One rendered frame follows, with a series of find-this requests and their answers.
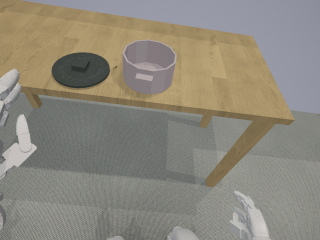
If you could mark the left robot hand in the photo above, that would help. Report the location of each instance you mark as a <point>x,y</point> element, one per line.
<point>17,154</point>

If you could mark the knob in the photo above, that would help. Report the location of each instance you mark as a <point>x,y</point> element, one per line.
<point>80,64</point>

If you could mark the robot right shin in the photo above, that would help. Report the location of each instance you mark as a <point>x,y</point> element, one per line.
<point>178,227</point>

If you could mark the table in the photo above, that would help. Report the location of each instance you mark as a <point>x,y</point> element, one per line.
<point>216,73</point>

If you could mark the pot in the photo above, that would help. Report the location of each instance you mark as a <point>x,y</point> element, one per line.
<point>148,66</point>

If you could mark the right robot hand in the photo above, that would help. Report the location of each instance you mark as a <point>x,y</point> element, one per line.
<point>251,223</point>

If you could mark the robot right thigh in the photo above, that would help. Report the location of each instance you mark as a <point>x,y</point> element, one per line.
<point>182,234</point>

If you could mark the lid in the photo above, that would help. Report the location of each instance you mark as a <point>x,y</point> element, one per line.
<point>97,71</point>

